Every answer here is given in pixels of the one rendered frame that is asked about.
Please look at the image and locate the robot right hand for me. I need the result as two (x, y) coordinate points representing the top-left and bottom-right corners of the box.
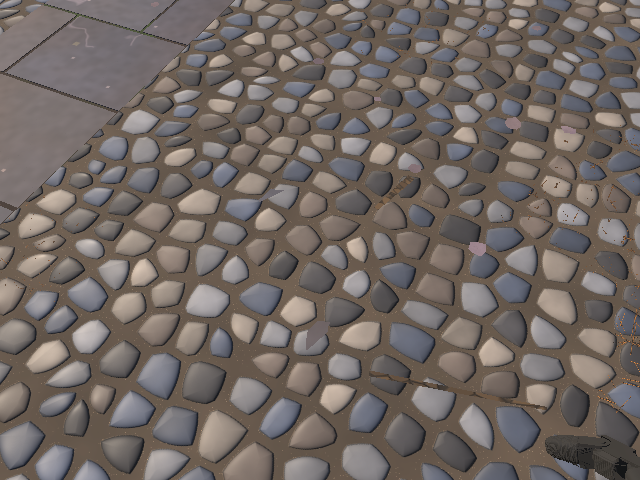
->
(545, 435), (640, 480)

